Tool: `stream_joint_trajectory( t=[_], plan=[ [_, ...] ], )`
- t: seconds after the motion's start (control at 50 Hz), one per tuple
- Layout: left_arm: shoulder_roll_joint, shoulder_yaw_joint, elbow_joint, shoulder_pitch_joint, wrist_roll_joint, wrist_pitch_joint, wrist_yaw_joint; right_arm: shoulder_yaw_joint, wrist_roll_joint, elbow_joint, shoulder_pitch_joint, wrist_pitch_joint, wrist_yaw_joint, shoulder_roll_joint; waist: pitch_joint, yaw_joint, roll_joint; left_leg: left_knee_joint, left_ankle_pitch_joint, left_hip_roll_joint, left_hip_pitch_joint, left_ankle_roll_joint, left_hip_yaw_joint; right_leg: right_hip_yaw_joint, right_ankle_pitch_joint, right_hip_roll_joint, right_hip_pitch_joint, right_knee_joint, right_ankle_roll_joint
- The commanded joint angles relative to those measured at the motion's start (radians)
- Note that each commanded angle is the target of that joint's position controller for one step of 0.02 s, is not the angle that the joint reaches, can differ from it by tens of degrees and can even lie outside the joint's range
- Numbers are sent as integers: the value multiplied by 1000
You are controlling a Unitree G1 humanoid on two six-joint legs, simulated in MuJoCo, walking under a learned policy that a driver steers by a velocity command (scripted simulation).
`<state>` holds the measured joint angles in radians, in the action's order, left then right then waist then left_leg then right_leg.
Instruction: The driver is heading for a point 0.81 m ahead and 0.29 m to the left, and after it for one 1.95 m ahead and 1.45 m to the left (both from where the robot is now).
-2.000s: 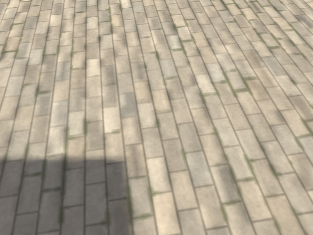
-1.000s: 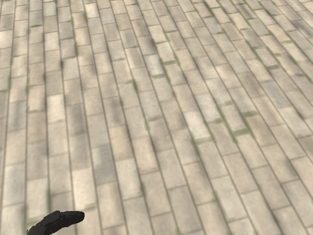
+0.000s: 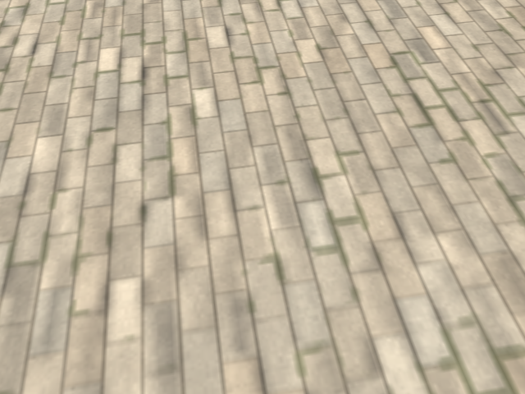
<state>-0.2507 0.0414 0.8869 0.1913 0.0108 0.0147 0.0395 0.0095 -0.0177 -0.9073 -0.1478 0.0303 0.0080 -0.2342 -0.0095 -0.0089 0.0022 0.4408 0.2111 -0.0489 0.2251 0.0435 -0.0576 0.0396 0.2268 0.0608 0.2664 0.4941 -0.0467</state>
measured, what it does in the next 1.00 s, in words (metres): stands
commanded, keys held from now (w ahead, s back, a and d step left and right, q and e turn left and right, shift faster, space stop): no key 0.80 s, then w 0.20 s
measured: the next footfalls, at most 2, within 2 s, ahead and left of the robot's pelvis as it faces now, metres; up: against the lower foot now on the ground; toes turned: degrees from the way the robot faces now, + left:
right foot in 1.12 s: +0.12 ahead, -0.17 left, +0.00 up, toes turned -2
left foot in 1.62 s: +0.44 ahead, +0.09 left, +0.00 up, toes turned +19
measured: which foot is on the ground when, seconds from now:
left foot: down 0.00-1.00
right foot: down 0.00-0.86, up 0.88-1.00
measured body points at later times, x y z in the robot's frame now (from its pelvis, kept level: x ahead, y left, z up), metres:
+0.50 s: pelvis +0.02 -0.01 +0.00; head +0.03 -0.01 +0.45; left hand +0.10 +0.25 -0.14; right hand +0.10 -0.27 -0.14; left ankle +0.02 +0.09 -0.74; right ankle +0.03 -0.15 -0.74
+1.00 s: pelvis +0.04 -0.02 +0.00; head +0.04 -0.03 +0.45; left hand +0.07 +0.24 -0.14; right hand +0.04 -0.28 -0.15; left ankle +0.01 +0.09 -0.74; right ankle +0.01 -0.14 -0.69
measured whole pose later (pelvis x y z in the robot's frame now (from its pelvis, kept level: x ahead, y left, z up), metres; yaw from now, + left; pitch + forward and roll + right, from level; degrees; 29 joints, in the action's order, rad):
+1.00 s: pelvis +0.04 -0.02 +0.00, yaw +0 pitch +0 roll +0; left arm -0.23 0.05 1.12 0.24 -0.02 -0.03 0.03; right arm 0.05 0.02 -1.09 -0.30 0.03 -0.03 -0.25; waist 0.02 -0.02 -0.02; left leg 0.42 0.28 0.00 0.15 0.05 -0.04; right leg -0.04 0.47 0.03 0.35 0.86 0.04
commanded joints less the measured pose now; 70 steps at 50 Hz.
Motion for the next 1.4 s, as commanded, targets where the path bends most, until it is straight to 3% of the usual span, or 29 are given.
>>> stream_joint_trajectory(
  t=[0.02,0.08,0.16,0.38,0.8,0.84,0.86,0.88,0.9,0.92,0.96,1.0,1.06,1.1,1.12,1.14,1.16,1.18,1.2,1.22,1.26,1.32,1.4],
  plan=[
    [-103,23,-20,-14,4,-21,-6,24,5,26,-4,-10,-16,-109,12,-5,88,-70,-15,74,0,4,69,39,-135,27,-40,-96,43],
    [-112,24,11,-2,-4,-34,-6,27,4,7,-10,-18,-20,-117,40,-1,63,-52,-118,81,-31,10,70,26,-225,19,-80,-71,41],
    [-114,23,43,-8,-7,-31,-1,29,12,-19,-2,-23,-21,-116,46,4,31,-40,-188,84,-54,7,68,19,-265,12,-98,-63,47],
    [-102,19,118,-26,-7,-17,5,31,14,-89,-11,-33,-31,-120,20,5,-4,-48,-181,89,-64,-2,69,-1,-223,-7,-106,-80,47],
    [-74,9,212,10,-7,-12,14,20,13,-154,-61,-25,-39,-98,-27,8,-6,-102,-30,94,-25,4,86,-16,-98,-20,-75,-113,34],
    [-61,7,226,33,-12,-11,17,28,20,-165,-89,-30,-44,-113,-19,1,-35,-134,257,92,-24,25,102,-67,101,-64,-50,-61,38],
    [-64,9,218,25,-16,-14,18,40,28,-163,-100,-32,-47,-147,-43,-8,-74,-166,432,126,-8,56,157,-100,214,-89,8,9,44],
    [-63,9,202,1,-15,-21,16,49,33,-163,-130,-30,-48,-171,-72,-25,-120,-228,579,203,-9,100,262,-117,256,-96,94,101,50],
    [-53,7,183,-19,-17,-34,10,63,37,-164,-158,-22,-49,-203,-91,-37,-174,-293,653,308,-7,158,398,-111,235,-73,151,225,59],
    [-53,8,171,-36,-23,-47,2,70,35,-163,-175,-11,-50,-212,-120,-45,-182,-336,640,380,2,206,493,-72,240,-32,210,336,72],
    [-65,20,161,-38,-38,-67,-14,68,29,-150,-169,15,-47,-180,-133,-30,-136,-341,532,422,-76,226,531,-13,305,28,356,491,91],
    [-63,24,157,-37,-44,-87,-24,66,46,-124,-128,27,-44,-159,-112,-8,-99,-324,399,366,-103,171,414,-17,259,51,336,361,102],
    [-29,25,184,22,-36,-102,-31,73,58,-112,-101,18,-38,-186,-64,38,-106,-253,283,249,55,133,233,-125,106,-29,20,85,85],
    [-38,38,246,179,-35,-96,-29,67,61,-105,-104,7,-32,-165,-42,97,-71,-138,300,193,205,120,204,-166,0,-90,-225,-16,62],
    [-63,46,259,263,-33,-95,-25,51,56,-91,-79,11,-27,-111,-30,134,7,29,250,140,302,82,159,-54,43,-11,-340,-75,76],
    [-143,58,258,375,-23,-96,-15,28,31,-69,-66,18,-17,-18,45,156,255,437,297,52,408,11,40,242,144,223,-430,-182,128],
    [-215,64,264,417,4,-113,-28,37,59,-40,-79,34,-23,-25,45,143,323,665,370,-12,560,20,140,617,417,385,-395,-332,270],
    [-163,46,244,319,-2,-132,-33,49,83,-26,-49,46,-23,-84,-61,98,185,779,292,63,643,41,212,608,551,390,-322,-359,277],
    [-107,29,215,226,-15,-142,-36,55,84,-27,-45,53,-17,-107,-121,67,144,786,171,92,680,58,226,478,478,340,-288,-362,226],
    [-88,20,194,164,-18,-145,-41,59,73,-48,-72,54,-17,-100,-120,38,116,759,82,114,642,58,223,341,317,287,-263,-363,181],
    [-48,9,189,155,-6,-142,-40,71,59,-60,-76,49,-11,-99,-104,31,114,676,-38,138,569,50,196,112,15,207,-251,-351,120],
    [-56,8,202,226,13,-139,-23,69,55,-43,-36,29,7,-48,-84,42,78,643,-127,134,568,22,161,-26,-223,182,-258,-348,136],
    [-84,11,173,218,13,-130,-1,56,50,43,117,24,20,-21,-123,55,60,410,-241,126,548,1,93,-144,-300,173,-218,-391,141]
  ],
)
